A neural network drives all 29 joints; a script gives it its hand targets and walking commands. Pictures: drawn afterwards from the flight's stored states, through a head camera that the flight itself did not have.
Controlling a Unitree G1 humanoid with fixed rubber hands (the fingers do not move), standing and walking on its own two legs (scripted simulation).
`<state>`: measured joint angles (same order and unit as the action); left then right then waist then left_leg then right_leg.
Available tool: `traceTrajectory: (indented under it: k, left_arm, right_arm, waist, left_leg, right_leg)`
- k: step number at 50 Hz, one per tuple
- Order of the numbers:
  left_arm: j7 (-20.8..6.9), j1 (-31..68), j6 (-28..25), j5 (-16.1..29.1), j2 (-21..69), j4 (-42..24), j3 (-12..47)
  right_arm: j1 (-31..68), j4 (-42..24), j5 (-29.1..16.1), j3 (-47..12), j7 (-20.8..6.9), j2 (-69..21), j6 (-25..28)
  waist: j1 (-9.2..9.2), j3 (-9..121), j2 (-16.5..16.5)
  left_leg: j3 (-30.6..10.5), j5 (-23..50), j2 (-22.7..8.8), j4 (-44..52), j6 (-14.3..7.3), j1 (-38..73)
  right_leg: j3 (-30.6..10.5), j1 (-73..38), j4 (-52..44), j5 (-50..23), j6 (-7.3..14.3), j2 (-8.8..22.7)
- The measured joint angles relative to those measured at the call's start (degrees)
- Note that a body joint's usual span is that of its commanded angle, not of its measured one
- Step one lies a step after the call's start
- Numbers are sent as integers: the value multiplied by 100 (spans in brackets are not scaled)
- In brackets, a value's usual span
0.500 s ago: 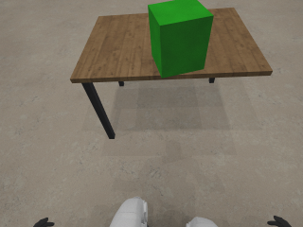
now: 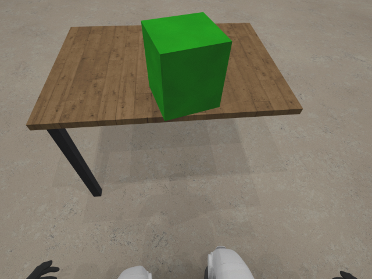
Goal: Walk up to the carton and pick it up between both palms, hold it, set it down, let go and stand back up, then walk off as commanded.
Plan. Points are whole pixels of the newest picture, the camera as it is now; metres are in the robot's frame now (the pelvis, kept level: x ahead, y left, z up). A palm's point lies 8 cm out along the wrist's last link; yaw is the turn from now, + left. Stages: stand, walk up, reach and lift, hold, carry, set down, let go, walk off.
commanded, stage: walk up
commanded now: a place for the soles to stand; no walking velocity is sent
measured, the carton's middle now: (183, 67) +0.72 -0.01 +0.03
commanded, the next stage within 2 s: none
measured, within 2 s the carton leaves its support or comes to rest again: neither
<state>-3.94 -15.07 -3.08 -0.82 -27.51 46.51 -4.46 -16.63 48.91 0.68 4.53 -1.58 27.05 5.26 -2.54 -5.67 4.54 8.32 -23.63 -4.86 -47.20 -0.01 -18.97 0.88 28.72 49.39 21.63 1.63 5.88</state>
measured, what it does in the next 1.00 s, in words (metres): walks ahead: left foot, then right foot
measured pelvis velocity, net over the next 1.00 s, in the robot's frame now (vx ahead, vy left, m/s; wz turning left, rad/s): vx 0.16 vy -0.01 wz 0.03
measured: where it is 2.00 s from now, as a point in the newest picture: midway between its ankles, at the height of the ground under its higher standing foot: (190, 265)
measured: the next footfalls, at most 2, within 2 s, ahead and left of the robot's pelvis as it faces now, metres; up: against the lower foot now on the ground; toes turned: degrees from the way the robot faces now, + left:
left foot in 0.40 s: +0.23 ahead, +0.13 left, +0.00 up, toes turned +5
right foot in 0.70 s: +0.25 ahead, -0.12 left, +0.00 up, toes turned -2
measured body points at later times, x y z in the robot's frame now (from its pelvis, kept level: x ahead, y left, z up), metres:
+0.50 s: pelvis +0.12 +0.02 -0.02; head +0.13 +0.01 +0.43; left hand +0.13 +0.37 -0.11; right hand +0.27 -0.31 -0.11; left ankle +0.20 +0.13 -0.70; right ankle +0.12 -0.12 -0.67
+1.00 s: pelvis +0.16 -0.01 +0.00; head +0.19 -0.02 +0.44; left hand +0.27 +0.31 -0.11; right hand +0.26 -0.33 -0.12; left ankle +0.19 +0.13 -0.70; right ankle +0.21 -0.12 -0.70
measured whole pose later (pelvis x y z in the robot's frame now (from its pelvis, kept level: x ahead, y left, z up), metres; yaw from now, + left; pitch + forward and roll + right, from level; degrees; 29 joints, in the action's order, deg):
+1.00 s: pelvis +0.16 -0.01 +0.00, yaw +2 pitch -4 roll +0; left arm 0.3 -5.9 -1.8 -0.5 -22.5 54.7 -1.8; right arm -6.8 57.8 -0.4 1.8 0.7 23.6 2.4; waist -0.8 -8.1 -0.8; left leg 1.7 -24.0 -3.2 -50.8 1.2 -23.2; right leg 2.9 24.3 50.9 23.0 0.7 1.7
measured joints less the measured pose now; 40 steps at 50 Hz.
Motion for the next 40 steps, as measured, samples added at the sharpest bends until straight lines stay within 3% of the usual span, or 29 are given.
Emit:
traceTrajectory:
  k: [1, 3, 6, 9, 17, 20, 22, 25, 28, 34, 37, 40]
  left_arm:
    - [-6, 13, -23, -7, 21, 26, -27]
    - [35, -13, -114, -37, 60, 16, -67]
    - [139, -38, -186, -31, 102, -15, -66]
    - [219, -72, -198, 12, 204, 15, -29]
    - [261, -427, -240, -7, 150, 166, 27]
    - [278, -470, -160, -22, 44, 212, 36]
    - [310, -409, -77, -11, 15, 268, 50]
    - [384, -247, 59, 3, 149, 355, 130]
    - [391, -19, 71, 2, 150, 376, 177]
    - [388, 255, 46, 59, 30, 345, 77]
    - [427, 396, 32, 28, 161, 434, 36]
    - [441, 473, 43, 3, 247, 466, 104]
  right_arm:
    - [-10, 30, 9, 19, 2, 43, -43]
    - [-28, 98, 22, 41, 17, 96, -151]
    - [52, 295, 4, -13, 47, 33, -264]
    - [152, 350, -26, -57, 36, 7, -212]
    - [383, 197, 23, -41, -100, -72, -202]
    - [449, 151, 23, -23, -92, -107, -149]
    - [494, 125, 30, -1, -39, -137, -60]
    - [520, 44, -30, -14, 52, -102, 3]
    - [579, 75, -53, -50, 109, -162, -44]
    - [568, 159, -30, -151, 165, -184, -103]
    - [667, 282, -46, -161, 204, -114, -232]
    - [704, 441, -105, -185, 241, -185, -358]
  waist:
    - [-43, 22, -124]
    - [-107, 72, -425]
    - [96, 109, -597]
    - [263, 61, -801]
    - [531, 48, -978]
    - [610, 68, -817]
    - [637, -7, -549]
    - [511, -68, -497]
    - [375, -216, -361]
    - [107, -369, -120]
    - [12, -497, -427]
    - [96, -387, -459]
  left_leg:
    - [-78, -136, -116, -150, -2, -22]
    - [-408, -656, -279, -763, -133, -227]
    - [-870, -591, 57, -2076, -139, -782]
    - [-839, -303, 174, -2448, -163, -1180]
    - [-648, 44, 18, -938, -181, -1307]
    - [-579, 374, 69, -325, -212, -1035]
    - [-367, 699, 273, -346, -174, -942]
    - [-290, 352, 328, -586, -258, -951]
    - [-238, 297, 302, -507, -266, -817]
    - [-226, 176, 152, -590, -84, -813]
    - [-479, -25, -145, -926, 41, -904]
    - [-693, -457, -8, -1076, -42, -938]
  right_leg:
    - [97, -58, -68, -390, -39, -83]
    - [360, -132, 48, -424, -56, -271]
    - [478, -231, 150, -90, 30, -389]
    - [591, -516, -50, -60, 46, -437]
    - [743, -1000, -89, 329, -53, -295]
    - [676, -995, 214, 629, -185, -98]
    - [455, -897, 644, 886, -183, 162]
    - [22, -465, 1577, 1073, -44, -56]
    - [-62, -108, 1875, 1034, 4, -187]
    - [56, 27, 831, 580, 65, -179]
    - [307, -159, 513, 39, -55, -427]
    - [312, -104, 573, 211, -14, -485]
